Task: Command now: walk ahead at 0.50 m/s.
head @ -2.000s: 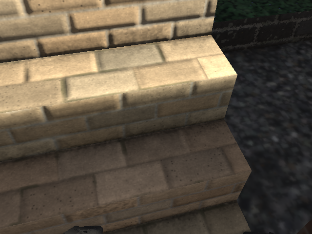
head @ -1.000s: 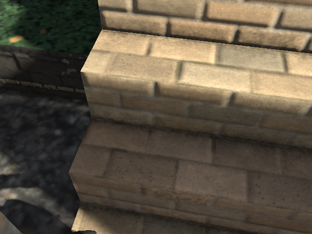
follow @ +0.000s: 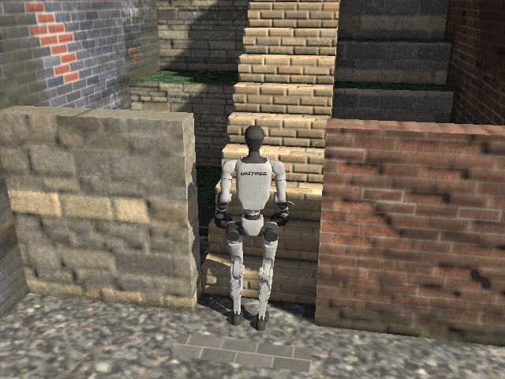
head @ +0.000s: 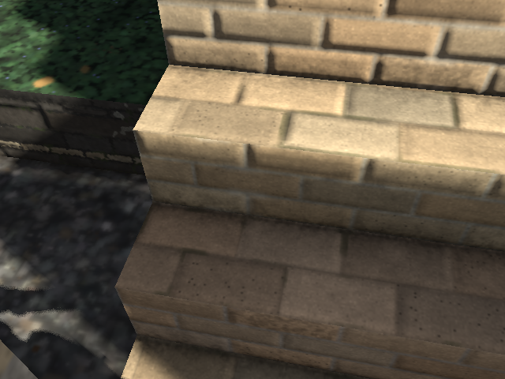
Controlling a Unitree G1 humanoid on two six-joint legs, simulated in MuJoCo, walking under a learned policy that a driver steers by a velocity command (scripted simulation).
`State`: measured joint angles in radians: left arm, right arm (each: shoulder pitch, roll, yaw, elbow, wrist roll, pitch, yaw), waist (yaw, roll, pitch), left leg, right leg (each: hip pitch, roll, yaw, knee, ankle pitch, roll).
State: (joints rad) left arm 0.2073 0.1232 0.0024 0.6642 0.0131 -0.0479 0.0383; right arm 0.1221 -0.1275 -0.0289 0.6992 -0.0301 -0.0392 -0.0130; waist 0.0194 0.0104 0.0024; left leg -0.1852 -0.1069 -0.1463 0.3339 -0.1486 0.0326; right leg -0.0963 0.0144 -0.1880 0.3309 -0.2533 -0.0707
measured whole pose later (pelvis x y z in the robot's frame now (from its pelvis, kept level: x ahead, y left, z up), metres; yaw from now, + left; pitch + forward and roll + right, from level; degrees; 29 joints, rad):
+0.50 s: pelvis +0.00 -0.02 +0.00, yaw -1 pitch +1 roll +1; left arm 0.21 0.12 0.01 0.71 0.01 -0.06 0.05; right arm 0.13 -0.12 -0.03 0.70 -0.03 -0.03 -0.01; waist 0.02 0.01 0.00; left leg -0.19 -0.08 -0.14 0.35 -0.17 0.01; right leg -0.09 0.04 -0.18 0.32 -0.25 -0.09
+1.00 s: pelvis -0.01 -0.01 -0.01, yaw -1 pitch -1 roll +1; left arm 0.28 0.15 0.04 0.81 0.01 -0.03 0.05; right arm 0.20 -0.13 -0.04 0.73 -0.03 -0.02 -0.02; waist 0.02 0.00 0.04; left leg -0.21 -0.07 -0.12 0.44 -0.21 0.01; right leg -0.11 0.04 -0.19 0.40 -0.28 -0.09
